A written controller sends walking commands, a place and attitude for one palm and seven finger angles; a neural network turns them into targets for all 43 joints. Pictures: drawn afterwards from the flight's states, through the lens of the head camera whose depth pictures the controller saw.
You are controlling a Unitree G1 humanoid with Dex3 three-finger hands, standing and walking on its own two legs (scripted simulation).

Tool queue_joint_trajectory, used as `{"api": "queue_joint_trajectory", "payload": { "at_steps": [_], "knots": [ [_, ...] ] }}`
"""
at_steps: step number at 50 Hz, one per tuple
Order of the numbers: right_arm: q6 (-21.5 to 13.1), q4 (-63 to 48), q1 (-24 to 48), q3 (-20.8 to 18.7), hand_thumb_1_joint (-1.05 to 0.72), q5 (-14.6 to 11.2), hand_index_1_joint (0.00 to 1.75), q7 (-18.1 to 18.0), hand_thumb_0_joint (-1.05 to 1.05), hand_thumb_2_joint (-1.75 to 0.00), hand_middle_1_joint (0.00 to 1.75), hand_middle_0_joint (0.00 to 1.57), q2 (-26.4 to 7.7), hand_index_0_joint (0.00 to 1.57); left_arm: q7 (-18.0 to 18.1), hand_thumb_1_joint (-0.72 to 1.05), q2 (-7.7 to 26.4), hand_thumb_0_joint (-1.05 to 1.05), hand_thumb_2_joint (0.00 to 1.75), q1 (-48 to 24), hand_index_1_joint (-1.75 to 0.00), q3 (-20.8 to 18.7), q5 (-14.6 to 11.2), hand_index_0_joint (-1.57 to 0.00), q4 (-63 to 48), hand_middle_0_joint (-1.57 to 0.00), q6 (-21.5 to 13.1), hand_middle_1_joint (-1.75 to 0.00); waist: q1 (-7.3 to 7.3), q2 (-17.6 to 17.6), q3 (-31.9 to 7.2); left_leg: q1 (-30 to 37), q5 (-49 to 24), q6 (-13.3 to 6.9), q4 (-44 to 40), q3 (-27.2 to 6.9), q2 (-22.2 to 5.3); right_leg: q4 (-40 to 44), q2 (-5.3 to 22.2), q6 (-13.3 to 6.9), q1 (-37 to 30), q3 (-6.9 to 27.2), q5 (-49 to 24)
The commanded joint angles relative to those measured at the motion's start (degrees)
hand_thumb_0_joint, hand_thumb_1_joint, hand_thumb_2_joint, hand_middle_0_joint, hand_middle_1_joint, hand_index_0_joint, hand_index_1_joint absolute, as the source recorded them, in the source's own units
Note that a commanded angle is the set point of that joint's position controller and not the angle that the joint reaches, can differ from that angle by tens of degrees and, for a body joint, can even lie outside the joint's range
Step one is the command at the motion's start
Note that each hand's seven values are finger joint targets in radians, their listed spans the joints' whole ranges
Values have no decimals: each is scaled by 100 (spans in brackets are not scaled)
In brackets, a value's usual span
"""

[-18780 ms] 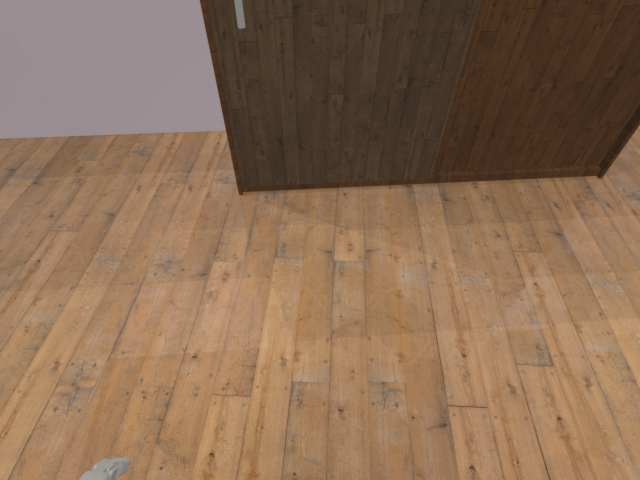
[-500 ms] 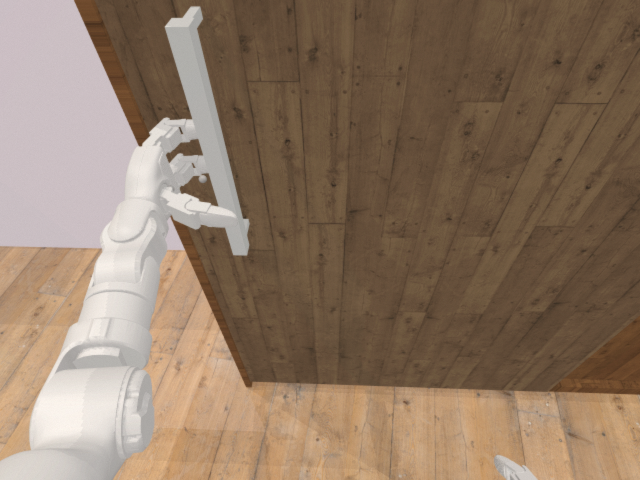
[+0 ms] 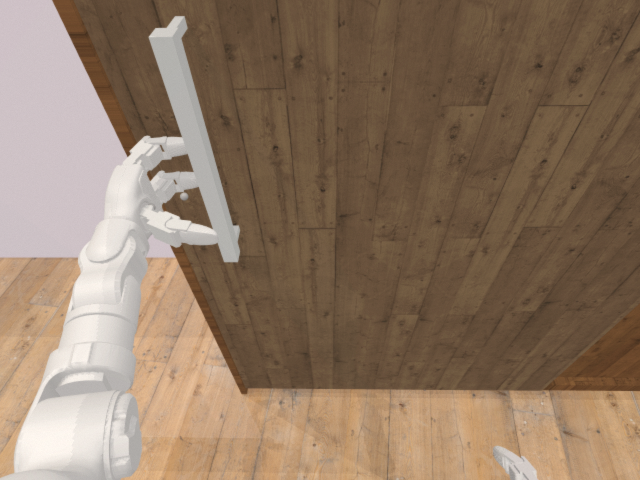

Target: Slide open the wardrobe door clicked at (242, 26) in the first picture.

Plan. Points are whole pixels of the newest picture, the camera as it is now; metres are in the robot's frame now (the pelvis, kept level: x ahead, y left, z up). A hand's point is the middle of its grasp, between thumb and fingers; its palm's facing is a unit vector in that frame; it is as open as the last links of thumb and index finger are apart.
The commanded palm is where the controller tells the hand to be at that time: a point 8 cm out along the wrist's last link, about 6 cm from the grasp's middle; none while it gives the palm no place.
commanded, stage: move the hooked fingers beside the handle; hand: left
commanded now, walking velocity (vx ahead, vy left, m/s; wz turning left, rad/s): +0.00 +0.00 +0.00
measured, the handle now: (210, 162) +0.47 +0.16 +0.17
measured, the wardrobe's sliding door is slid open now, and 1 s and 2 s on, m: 0.00 0.00 0.00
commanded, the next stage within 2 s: feel for the door with the fingertips in 1.80 s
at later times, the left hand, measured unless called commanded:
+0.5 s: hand (169, 199) +0.40 +0.20 +0.16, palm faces +0.05 -1.00 +0.00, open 14.0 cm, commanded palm +0.38 +0.25 +0.16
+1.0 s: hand (158, 203) +0.40 +0.21 +0.16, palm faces +0.04 -1.00 +0.00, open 14.0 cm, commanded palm +0.37 +0.26 +0.16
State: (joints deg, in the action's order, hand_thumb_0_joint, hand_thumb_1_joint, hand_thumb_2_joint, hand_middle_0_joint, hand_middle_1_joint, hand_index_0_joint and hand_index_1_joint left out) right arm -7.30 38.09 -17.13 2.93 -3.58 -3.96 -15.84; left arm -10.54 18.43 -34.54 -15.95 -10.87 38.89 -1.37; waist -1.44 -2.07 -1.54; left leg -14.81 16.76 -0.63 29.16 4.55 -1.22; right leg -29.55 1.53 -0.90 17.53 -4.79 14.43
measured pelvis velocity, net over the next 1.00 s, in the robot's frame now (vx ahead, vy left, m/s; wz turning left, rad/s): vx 0.00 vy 0.00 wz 0.01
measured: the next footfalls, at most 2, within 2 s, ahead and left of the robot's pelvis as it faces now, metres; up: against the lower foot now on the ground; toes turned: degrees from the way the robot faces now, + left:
none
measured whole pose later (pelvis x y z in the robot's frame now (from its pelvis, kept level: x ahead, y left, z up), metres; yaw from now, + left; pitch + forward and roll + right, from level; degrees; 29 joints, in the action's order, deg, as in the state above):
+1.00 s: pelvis +0.00 +0.00 +0.00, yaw +0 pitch +2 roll +0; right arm -7.7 37.9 -16.8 3.2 -3.8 -4.6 -16.1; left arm -14.3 20.5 -30.1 -17.4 -12.6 33.6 1.6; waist -0.8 -2.4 -1.7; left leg -13.5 16.7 -0.9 28.4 4.2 -0.8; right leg -28.6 1.8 -0.6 16.0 -5.0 14.4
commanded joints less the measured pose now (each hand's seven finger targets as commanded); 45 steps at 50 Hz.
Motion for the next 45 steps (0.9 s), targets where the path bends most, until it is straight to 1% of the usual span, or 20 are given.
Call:
{"api": "queue_joint_trajectory", "payload": {
  "at_steps": [1, 8, 9, 11, 13, 17, 18, 20, 21, 23, 25, 26, 29, 32, 33, 35, 39, 40, 42, 45],
  "knots": [
    [-291, -706, 215, -298, -90, 0, 30, -86, 0, -90, 30, 20, -733, 20, -26, -50, 1379, 0, 30, -2713, -120, -311, -74, -30, -1417, -30, -429, -120, -26, 154, -1779, 529, -1443, -136, -309, -391, 39, 279, -53, -104, -873, 354, -1753],
    [-288, -809, 297, -302, -90, -12, 30, -34, 0, -90, 30, 20, -712, 20, -163, -50, 1366, 0, 30, -2019, -120, -423, -130, -30, -1601, -30, -324, -120, 136, 87, -1845, 506, -1825, -108, -328, -344, 46, 220, -39, -120, -1090, 333, -2151],
    [-285, -819, 343, -290, -90, -28, 30, -29, 0, -90, 30, 20, -693, 20, -200, -50, 1169, 0, 30, -2079, -120, -243, -157, -30, -1650, -30, -287, -120, 81, -38, -1717, 530, -1800, -102, -311, -321, 46, 246, -39, -114, -978, 337, -2133],
    [-261, -778, 290, -306, -90, -23, 30, -50, 0, -90, 30, 20, -757, 20, -200, -50, 1340, 0, 30, -2027, -120, -390, -188, -30, -1467, -30, -206, -120, 39, 393, -1516, 421, -1665, -125, -326, -369, 20, 274, -50, -93, -913, 292, -2014],
    [-261, -844, 355, -295, -90, -28, 30, -52, 0, -90, 30, 20, -728, 20, -209, -50, 1293, 0, 30, -2093, -120, -345, -193, -30, -1726, -30, -186, -120, 74, 117, -1619, 458, -1600, -118, -350, -345, 46, 275, -38, -102, -935, 325, -1946],
    [-256, -801, 374, -279, -90, -22, 30, -93, 0, -90, 30, 20, -720, 20, -156, -50, 1398, 0, 30, -2324, -120, -336, -148, -30, -1876, -30, -205, -120, 3, 45, -1582, 542, -1450, -125, -356, -388, 38, 317, -45, -104, -827, 331, -1722],
    [-273, -808, 375, -270, -90, -17, 30, -96, 0, -90, 30, 20, -707, 20, -164, -50, 1240, 0, 30, -2367, -120, -215, -163, -30, -1904, -30, -209, -120, -12, 103, -1651, 600, -1507, -123, -351, -409, 42, 301, -49, -109, -838, 323, -1771],
    [-273, -752, 372, -258, -90, -19, 30, -121, 0, -90, 30, 20, -717, 20, -181, -50, 1353, 0, 30, -2402, -120, -294, -172, -30, -1753, -30, -197, -120, -24, 34, -1567, 556, -1415, -110, -343, -410, 43, 322, -47, -114, -788, 330, -1689],
    [-265, -744, 345, -269, -90, -8, 30, -129, 0, -90, 30, 20, -757, 20, -163, -50, 1537, 0, 30, -2406, -120, -437, -168, -30, -1739, -30, -221, -120, -3, 244, -1588, 538, -1427, -124, -346, -438, 34, 319, -39, -107, -853, 323, -1689],
    [-288, -786, 396, -257, -90, -6, 30, -116, 0, -90, 30, 20, -710, 20, -197, -50, 1422, 0, 30, -2253, -120, -390, -169, -30, -1796, -30, -229, -120, 64, -25, -1723, 612, -1651, -107, -340, -411, 51, 271, -31, -127, -947, 329, -1902],
    [-287, -771, 372, -250, -90, -14, 30, -109, 0, -90, 30, 20, -714, 20, -234, -50, 1318, 0, 30, -2223, -120, -308, -181, -30, -1642, -30, -180, -120, 24, 111, -1616, 560, -1641, -100, -335, -418, 41, 277, -41, -118, -871, 301, -1895],
    [-273, -750, 335, -273, -90, -18, 30, -119, 0, -90, 30, 20, -757, 20, -234, -50, 1453, 0, 30, -2193, -120, -392, -170, -30, -1541, -30, -170, -120, 4, 322, -1591, 536, -1592, -120, -331, -424, 29, 290, -41, -100, -876, 295, -1842],
    [-275, -807, 400, -248, -90, -18, 30, -107, 0, -90, 30, 20, -731, 20, -266, -50, 1421, 0, 30, -2102, -120, -401, -183, -30, -1532, -30, -143, -120, 66, 44, -1530, 451, -1450, -106, -360, -405, 55, 301, -29, -120, -849, 321, -1727],
    [-252, -803, 347, -260, -90, -17, 30, -118, 0, -90, 30, 20, -785, 20, -277, -50, 1742, 0, 30, -2034, -120, -648, -184, -30, -1436, -30, -154, -120, 54, 356, -1536, 362, -1350, -139, -363, -388, 37, 316, -34, -89, -886, 333, -1686],
    [-259, -812, 374, -249, -90, -23, 30, -116, 0, -90, 30, 20, -758, 20, -301, -50, 1593, 0, 30, -2189, -120, -480, -191, -30, -1551, -30, -181, -120, 14, 212, -1515, 391, -1360, -134, -360, -392, 49, 317, -31, -96, -857, 343, -1704],
    [-277, -834, 357, -265, -90, -24, 30, -112, 0, -90, 30, 20, -745, 20, -334, -50, 1668, 0, 30, -2100, -120, -566, -188, -30, -1697, -30, -213, -120, 63, -68, -1671, 495, -1539, -109, -330, -391, 48, 278, -36, -127, -905, 340, -1812],
    [-316, -841, 344, -271, -90, -21, 30, -111, 0, -90, 30, 20, -743, 20, -414, -50, 1545, 0, 30, -2143, -120, -467, -251, -30, -1862, -30, -235, -120, 30, -42, -1723, 622, -1707, -102, -316, -416, 34, 281, -52, -120, -902, 316, -1927],
    [-325, -821, 331, -278, -90, -26, 30, -122, 0, -90, 30, 20, -757, 20, -422, -50, 1599, 0, 30, -2081, -120, -523, -269, -30, -1808, -30, -224, -120, 33, 155, -1695, 579, -1636, -101, -333, -430, 24, 285, -62, -114, -915, 299, -1868],
    [-327, -836, 345, -276, -90, -25, 30, -120, 0, -90, 30, 20, -769, 20, -431, -50, 1684, 0, 30, -1896, -120, -593, -255, -30, -1809, -30, -194, -120, 83, -9, -1608, 553, -1636, -104, -369, -426, 23, 295, -51, -120, -897, 302, -1805],
    [-341, -821, 373, -267, -90, -37, 30, -111, 0, -90, 30, 20, -745, 20, -404, -50, 1428, 0, 30, -1967, -120, -382, -259, -30, -1897, -30, -135, -120, 35, -57, -1513, 606, -1609, -85, -374, -463, 20, 319, -58, -128, -766, 278, -1708]
  ]
}}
